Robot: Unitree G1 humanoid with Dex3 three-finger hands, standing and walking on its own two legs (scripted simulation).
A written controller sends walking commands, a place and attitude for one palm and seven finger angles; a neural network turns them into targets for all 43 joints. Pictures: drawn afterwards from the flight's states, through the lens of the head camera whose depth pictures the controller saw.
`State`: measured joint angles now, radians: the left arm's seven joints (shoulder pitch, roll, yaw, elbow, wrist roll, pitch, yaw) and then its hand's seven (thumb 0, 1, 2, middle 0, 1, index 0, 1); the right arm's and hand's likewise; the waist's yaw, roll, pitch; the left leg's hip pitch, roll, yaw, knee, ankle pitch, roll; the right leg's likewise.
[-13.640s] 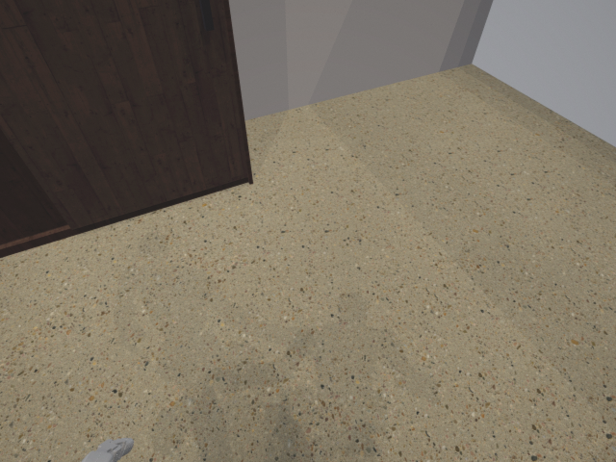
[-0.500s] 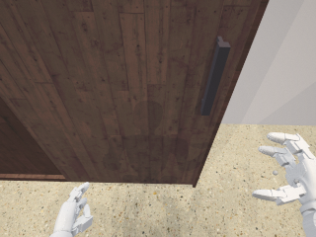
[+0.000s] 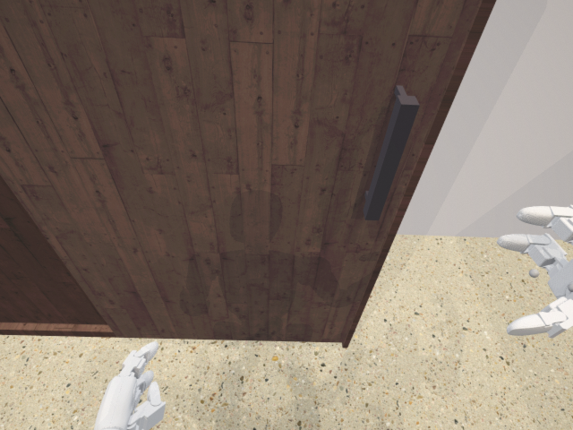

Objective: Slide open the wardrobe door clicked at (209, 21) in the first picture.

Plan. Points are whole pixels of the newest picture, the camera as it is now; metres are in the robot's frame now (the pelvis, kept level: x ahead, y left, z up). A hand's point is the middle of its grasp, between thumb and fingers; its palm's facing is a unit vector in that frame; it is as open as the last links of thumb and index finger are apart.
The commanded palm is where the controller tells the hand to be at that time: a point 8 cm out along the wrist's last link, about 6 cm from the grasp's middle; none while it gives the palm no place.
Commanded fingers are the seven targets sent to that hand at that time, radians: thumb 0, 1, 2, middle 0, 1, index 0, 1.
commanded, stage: raise the hand with hooked fingers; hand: right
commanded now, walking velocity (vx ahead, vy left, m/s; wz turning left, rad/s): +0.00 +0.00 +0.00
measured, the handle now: (384, 158) +0.53 -0.15 +0.12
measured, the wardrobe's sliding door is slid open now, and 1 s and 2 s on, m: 0.00 0.00 0.00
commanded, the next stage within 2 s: move the hooked fingers beside the handle in 0.42 s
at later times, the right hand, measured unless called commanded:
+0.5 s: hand (513, 266) +0.29 -0.26 +0.14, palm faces +0.04 +1.00 -0.06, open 13.9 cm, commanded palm +0.26 -0.31 +0.15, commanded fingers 0.00 0.50 -0.30 0.30 1.20 0.30 1.20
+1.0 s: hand (487, 235) +0.34 -0.25 +0.14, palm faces +0.02 +1.00 -0.02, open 13.9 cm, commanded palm +0.31 -0.30 +0.14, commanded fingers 0.00 0.50 -0.30 0.30 1.20 0.30 1.20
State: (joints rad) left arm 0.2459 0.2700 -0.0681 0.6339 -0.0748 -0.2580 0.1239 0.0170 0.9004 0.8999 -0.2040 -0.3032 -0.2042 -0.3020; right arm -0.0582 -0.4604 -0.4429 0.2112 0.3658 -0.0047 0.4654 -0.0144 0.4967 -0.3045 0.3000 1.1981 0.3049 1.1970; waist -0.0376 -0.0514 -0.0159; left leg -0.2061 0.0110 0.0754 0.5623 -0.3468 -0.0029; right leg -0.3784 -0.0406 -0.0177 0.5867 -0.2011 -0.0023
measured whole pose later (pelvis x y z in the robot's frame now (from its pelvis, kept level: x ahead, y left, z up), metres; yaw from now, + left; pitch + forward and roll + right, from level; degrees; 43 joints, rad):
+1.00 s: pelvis +0.01 +0.00 +0.00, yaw +1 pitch +2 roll +1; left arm 0.25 0.26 -0.06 0.63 -0.07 -0.20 0.12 0.02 0.90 0.90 -0.20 -0.30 -0.20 -0.30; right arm -0.23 -0.44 -0.41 0.39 0.31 -0.01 0.42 -0.02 0.50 -0.30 0.30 1.20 0.31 1.20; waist -0.01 -0.04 -0.03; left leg -0.23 0.01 0.05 0.57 -0.36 0.00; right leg -0.39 -0.04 -0.04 0.58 -0.22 0.00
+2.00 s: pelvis +0.02 +0.00 -0.01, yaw +2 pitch +6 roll +1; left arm 0.33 0.28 -0.02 0.66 -0.06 -0.06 0.08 0.01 0.90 0.90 -0.20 -0.30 -0.20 -0.30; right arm -0.63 -0.48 -0.38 0.85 0.21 -0.13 0.34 -0.02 0.50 -0.30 0.30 1.20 0.30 1.20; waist 0.06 -0.02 -0.05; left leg -0.36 0.00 0.04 0.63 -0.39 0.00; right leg -0.51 -0.06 -0.05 0.65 -0.25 0.00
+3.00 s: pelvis +0.01 +0.00 -0.01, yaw +2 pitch +9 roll +2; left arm 0.32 0.27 -0.04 0.64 -0.05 -0.02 0.07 0.01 0.90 0.90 -0.20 -0.30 -0.20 -0.30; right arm -0.75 -0.49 -0.36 0.97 0.19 -0.17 0.31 -0.01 0.50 -0.30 0.30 1.20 0.30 1.20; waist 0.07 -0.01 -0.06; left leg -0.44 0.00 0.04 0.69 -0.40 -0.01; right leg -0.60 -0.06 -0.04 0.72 -0.27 -0.01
